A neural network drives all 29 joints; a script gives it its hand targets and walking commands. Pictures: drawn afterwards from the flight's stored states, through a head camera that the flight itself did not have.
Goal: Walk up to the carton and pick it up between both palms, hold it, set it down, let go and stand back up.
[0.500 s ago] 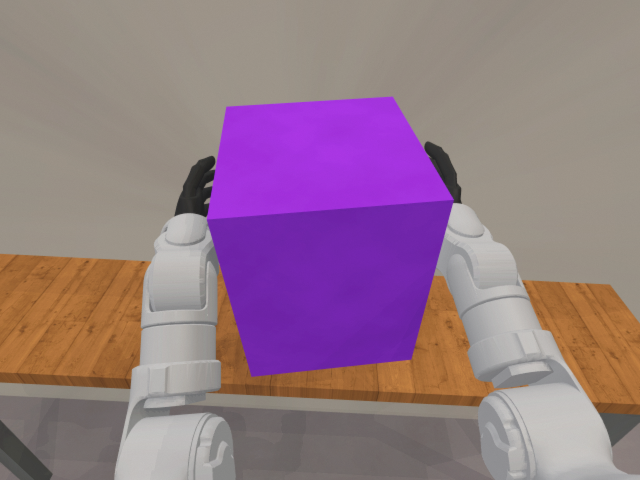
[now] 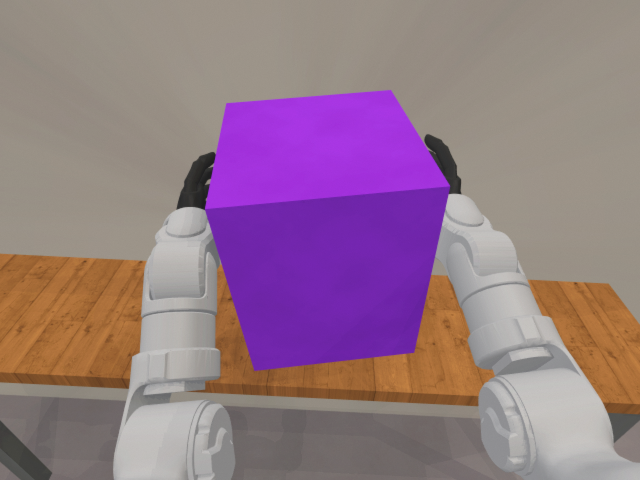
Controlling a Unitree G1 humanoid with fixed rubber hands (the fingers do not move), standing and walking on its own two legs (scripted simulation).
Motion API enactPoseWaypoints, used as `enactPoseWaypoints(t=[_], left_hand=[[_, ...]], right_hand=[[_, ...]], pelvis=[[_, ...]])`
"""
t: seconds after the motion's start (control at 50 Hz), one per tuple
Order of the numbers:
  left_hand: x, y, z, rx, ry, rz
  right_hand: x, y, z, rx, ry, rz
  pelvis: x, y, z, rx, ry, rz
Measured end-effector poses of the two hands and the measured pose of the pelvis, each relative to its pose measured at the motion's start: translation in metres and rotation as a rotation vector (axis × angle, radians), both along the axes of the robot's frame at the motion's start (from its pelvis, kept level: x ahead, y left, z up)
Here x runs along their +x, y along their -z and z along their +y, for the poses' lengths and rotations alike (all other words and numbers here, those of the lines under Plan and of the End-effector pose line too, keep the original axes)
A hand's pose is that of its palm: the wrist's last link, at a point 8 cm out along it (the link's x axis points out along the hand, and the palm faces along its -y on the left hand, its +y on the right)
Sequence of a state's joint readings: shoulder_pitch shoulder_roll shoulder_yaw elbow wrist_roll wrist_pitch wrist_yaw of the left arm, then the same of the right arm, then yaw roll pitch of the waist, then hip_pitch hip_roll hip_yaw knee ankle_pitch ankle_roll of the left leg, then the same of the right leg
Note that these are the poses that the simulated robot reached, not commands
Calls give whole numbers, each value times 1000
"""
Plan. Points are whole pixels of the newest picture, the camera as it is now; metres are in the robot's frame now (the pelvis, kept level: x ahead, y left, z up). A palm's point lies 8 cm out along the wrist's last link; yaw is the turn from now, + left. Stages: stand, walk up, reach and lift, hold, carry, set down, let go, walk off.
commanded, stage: hold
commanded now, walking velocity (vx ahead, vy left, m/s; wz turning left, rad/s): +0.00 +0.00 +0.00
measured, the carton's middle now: (322, 230) +0.37 +0.00 +0.19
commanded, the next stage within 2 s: set down in 0.42 s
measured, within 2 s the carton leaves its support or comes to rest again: neither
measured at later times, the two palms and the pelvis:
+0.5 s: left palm (195, 220) +0.38 +0.15 +0.20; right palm (438, 203) +0.38 -0.14 +0.22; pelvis +0.02 +0.00 +0.00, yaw +0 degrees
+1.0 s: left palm (192, 233) +0.39 +0.16 +0.17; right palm (422, 231) +0.39 -0.14 +0.17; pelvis +0.02 +0.00 +0.00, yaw +1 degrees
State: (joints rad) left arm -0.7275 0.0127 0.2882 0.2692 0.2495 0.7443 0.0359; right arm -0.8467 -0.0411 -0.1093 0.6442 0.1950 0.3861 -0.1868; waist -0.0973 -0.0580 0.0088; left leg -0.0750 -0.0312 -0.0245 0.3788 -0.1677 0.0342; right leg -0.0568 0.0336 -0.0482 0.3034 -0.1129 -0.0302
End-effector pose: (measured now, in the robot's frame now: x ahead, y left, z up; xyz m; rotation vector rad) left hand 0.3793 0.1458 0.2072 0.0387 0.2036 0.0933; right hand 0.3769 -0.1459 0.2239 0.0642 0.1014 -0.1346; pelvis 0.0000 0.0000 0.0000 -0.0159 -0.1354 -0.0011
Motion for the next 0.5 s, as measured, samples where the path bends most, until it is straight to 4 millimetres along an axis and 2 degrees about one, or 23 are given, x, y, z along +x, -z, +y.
enactPoseWaypoints(t=[0.5], left_hand=[[0, 6, 1, 7, -3, 2]], right_hand=[[2, 6, 1, -6, -10, 4]], pelvis=[[17, -1, 2, -6, -1, -22]])
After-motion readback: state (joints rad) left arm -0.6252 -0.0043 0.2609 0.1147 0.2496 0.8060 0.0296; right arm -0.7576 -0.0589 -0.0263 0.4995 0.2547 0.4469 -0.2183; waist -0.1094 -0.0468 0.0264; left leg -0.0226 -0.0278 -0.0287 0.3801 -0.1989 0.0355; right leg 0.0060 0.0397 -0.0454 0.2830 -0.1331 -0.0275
